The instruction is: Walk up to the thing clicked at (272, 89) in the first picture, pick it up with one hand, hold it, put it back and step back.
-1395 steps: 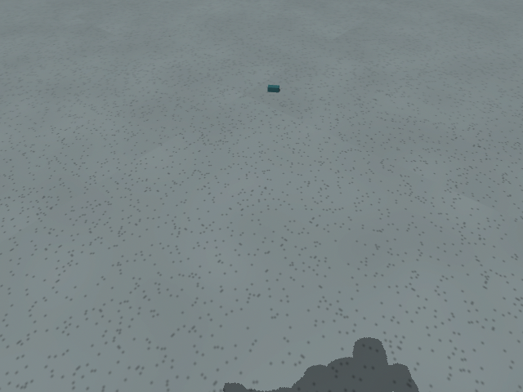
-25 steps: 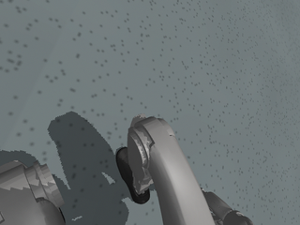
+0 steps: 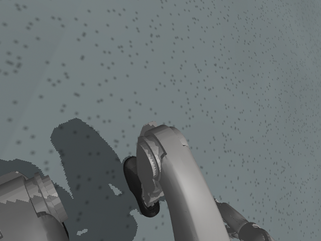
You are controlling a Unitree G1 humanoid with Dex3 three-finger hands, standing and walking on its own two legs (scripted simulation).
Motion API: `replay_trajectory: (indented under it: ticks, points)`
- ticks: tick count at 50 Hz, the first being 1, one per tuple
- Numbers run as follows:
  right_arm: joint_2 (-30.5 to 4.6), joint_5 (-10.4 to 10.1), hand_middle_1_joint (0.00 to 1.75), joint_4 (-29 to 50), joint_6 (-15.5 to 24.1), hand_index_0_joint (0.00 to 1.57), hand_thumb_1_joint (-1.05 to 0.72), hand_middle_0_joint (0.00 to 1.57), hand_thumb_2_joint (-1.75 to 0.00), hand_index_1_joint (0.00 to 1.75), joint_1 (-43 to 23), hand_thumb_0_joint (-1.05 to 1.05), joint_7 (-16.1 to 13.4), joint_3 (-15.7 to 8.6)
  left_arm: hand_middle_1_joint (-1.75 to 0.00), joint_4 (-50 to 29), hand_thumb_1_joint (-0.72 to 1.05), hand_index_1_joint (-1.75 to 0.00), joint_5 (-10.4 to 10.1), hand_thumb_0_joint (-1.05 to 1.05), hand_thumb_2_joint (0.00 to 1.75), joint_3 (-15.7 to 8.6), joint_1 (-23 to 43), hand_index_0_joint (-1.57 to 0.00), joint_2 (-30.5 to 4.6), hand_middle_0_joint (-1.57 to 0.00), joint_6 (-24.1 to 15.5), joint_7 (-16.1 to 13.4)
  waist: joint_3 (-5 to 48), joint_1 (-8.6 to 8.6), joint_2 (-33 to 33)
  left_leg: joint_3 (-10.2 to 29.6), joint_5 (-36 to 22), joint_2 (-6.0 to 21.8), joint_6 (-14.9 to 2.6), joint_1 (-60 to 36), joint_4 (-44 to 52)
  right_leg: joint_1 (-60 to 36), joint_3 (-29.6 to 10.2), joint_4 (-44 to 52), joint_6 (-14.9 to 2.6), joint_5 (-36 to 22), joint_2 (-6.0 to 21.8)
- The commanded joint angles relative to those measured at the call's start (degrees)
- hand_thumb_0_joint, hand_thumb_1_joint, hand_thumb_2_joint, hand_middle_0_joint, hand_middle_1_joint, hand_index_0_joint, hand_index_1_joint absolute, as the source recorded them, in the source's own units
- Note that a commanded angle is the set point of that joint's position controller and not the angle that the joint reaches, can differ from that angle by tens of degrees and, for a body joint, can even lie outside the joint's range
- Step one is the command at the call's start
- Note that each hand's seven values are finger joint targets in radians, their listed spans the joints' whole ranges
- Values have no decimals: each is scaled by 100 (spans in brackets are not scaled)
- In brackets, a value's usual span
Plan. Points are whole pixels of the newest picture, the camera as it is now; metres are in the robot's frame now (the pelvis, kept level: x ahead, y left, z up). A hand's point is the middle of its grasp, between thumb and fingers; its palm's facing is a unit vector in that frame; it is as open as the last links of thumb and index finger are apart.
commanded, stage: close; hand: left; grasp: from above
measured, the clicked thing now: out of the picture +0.46 +0.34 -0.28
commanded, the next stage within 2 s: settle in 0.92 s
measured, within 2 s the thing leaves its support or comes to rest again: leaves its support in 1.34 s
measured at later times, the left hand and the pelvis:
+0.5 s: hand out of the picture +0.44 +0.33 -0.25, palm faces -0.50 -0.09 -0.86, open 9.8 cm; pelvis +0.00 +0.00 +0.00, yaw +0 degrees
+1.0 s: hand out of the picture +0.45 +0.34 -0.25, palm faces -0.48 -0.10 -0.87, open 9.0 cm; pelvis +0.00 +0.00 +0.00, yaw +0 degrees
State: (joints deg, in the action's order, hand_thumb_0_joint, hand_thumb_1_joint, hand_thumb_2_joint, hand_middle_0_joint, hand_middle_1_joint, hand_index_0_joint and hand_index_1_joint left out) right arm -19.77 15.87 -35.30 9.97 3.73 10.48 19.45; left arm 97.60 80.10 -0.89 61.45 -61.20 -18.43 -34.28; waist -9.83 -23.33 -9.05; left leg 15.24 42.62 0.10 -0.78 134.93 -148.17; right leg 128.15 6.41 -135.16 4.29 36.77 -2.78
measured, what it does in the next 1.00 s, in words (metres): stands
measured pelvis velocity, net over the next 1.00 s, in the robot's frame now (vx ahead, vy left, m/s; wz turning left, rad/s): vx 0.00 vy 0.00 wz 0.00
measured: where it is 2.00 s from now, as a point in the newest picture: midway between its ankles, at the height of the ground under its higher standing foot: (107, 223)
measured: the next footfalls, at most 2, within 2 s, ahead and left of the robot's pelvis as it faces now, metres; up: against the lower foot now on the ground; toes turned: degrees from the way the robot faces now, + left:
none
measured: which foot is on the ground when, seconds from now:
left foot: down 0.00-1.00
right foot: down 0.00-1.00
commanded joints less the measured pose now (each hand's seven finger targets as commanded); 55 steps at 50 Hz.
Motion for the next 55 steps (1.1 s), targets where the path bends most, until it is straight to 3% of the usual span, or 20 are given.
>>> replay_trajectory:
  ticks: [1,4,5,11,14,18,22,27,29,31,34,36,38,42,45,47,49,51,54,55]
  points:
    - [-2019,-111,30,-25,-12,20,-89,20,-90,30,1036,0,-67,-649,-81,-612,-1,-77,-209,0,70,-252,1469,-40,-1352,-37,87,-52,3570,-230,3318,-425,-1537,189,124,-2961,1717,-1774,860,787,-504,-1457,-115]
    - [-1923,-121,30,88,-60,20,-89,20,-90,30,990,0,-41,-535,-81,-500,4,-77,-262,0,70,-247,1237,-43,-1242,-40,55,127,3504,-254,3239,-425,-1647,178,132,-2929,1681,-1861,911,765,-500,-1482,-139]
    - [-1942,-139,30,79,-90,20,-89,20,-89,30,950,0,-64,-555,-81,-681,7,-77,-253,0,71,-266,1342,-45,-1383,-42,8,153,3640,-204,3356,-447,-1700,182,142,-2992,1675,-1947,881,808,-517,-1507,-150]
    - [-2005,-86,30,186,-248,20,-89,20,-89,30,1049,0,-107,-510,-80,-566,17,-76,-158,0,72,-290,1169,-53,-1473,-49,-185,282,3399,-228,3234,-481,-1753,148,133,-2871,1641,-1968,906,854,-532,-1495,-146]
    - [-1978,-64,30,227,-280,20,-89,20,-89,30,992,0,-119,-471,-79,-468,22,-75,-188,0,71,-159,951,-57,-1252,-53,-275,348,3202,-261,3091,-513,-1698,133,119,-2806,1609,-1914,919,904,-531,-1414,-154]
    - [-1952,-36,30,209,-368,20,-89,20,-89,30,990,0,-185,-457,-77,-675,26,-73,-124,0,69,-283,1181,-60,-1610,-56,-407,255,3504,-176,3128,-478,-1483,161,101,-2848,1701,-2008,904,945,-525,-1257,-169]
    - [-1921,23,30,200,-373,20,-89,20,-89,30,894,0,-189,-416,-80,-566,30,-76,-123,0,74,-80,1041,-63,-1231,-59,-438,176,3315,-275,3011,-477,-1440,158,84,-2750,1630,-1911,945,949,-516,-1247,-198]
    - [-1941,34,30,118,-324,20,-89,20,-89,30,928,0,-204,-471,-73,-726,34,-69,-61,0,68,-141,1223,-67,-1413,-64,-401,40,3396,-219,3210,-413,-1442,190,129,-2930,1755,-1800,932,860,-508,-1279,-174]
    - [-1916,33,30,114,-293,20,-88,20,-89,30,855,0,-163,-455,-70,-690,35,-67,-54,0,68,-97,1190,-68,-1233,-65,-356,-4,3421,-225,3263,-310,-1622,200,168,-3027,1757,-1670,984,805,-518,-1369,-164]
    - [-1918,44,30,130,-253,20,-89,20,-89,30,750,0,-154,-451,-70,-530,38,-67,-105,0,68,50,1043,-70,-998,-67,-300,-27,3158,-303,3020,-355,-1371,187,139,-2816,1749,-1636,976,877,-501,-1216,-176]
    - [-1978,-7,30,23,-221,20,-89,20,-90,30,974,0,-176,-563,-67,-1124,38,-64,-4,0,64,-225,1675,-71,-1635,-68,-265,-104,3681,-141,3595,-382,-1575,197,169,-3152,1831,-1726,906,787,-524,-1440,-152]
    - [-1973,22,30,1,-207,20,-89,20,-90,30,947,0,-131,-575,-64,-753,39,-61,-34,0,62,-207,1349,-72,-1389,-69,-169,-119,3543,-173,3473,-347,-1695,200,180,-3062,1789,-1649,954,751,-523,-1510,-134]
    - [-1911,42,30,36,-173,20,-88,20,-89,30,859,0,-85,-488,-65,-357,42,-62,-80,0,62,10,1059,-74,-923,-70,-94,-83,3107,-352,3103,-349,-1531,184,153,-2743,1736,-1568,990,794,-494,-1404,-145]
    - [-1986,-38,30,26,-170,20,-89,20,-89,30,1020,0,-126,-582,-62,-924,44,-58,-78,0,56,-308,1680,-76,-1552,-72,-89,-12,3656,-177,3573,-353,-1739,194,173,-3090,1803,-1679,925,773,-529,-1544,-119]
    - [-1918,-52,30,80,-170,20,-89,20,-89,30,991,0,-65,-506,-62,-501,46,-58,-158,0,57,-70,1177,-77,-1052,-73,-36,126,3255,-339,3217,-344,-1717,181,154,-2958,1731,-1662,963,765,-489,-1491,-115]
    - [-1956,-66,30,144,-188,20,-89,20,-89,30,930,0,-102,-502,-62,-454,48,-58,-185,0,57,-73,1197,-79,-1116,-75,-65,190,3227,-319,3118,-367,-1570,159,128,-2844,1713,-1676,936,827,-511,-1392,-123]
    - [-2003,-92,30,132,-209,20,-89,20,-90,30,980,0,-126,-525,-61,-715,48,-57,-161,0,56,-183,1423,-79,-1427,-76,-146,253,3395,-248,3294,-380,-1584,158,143,-2902,1738,-1745,902,850,-521,-1378,-96]
    - [-2005,-75,30,152,-262,20,-89,20,-90,30,994,0,-143,-508,-60,-505,49,-57,-142,0,59,-170,1196,-80,-1354,-78,-149,307,3282,-274,3161,-347,-1637,159,151,-2850,1753,-1726,930,847,-528,-1364,-104]
    - [-1944,-57,30,205,-303,20,-90,20,-89,30,975,0,-150,-458,-64,-494,42,-58,-197,0,50,-108,1083,-80,-1243,-74,-209,366,3219,-277,3071,-421,-1511,146,110,-2771,1718,-1830,897,904,-510,-1310,-125]
    - [-1963,-73,30,210,-304,20,-90,20,-89,30,961,0,-162,-461,-65,-664,43,-58,-238,0,48,-160,1244,-80,-1373,-73,-247,380,3303,-260,3071,-449,-1446,133,92,-2708,1693,-1857,889,955,-503,-1284,-130]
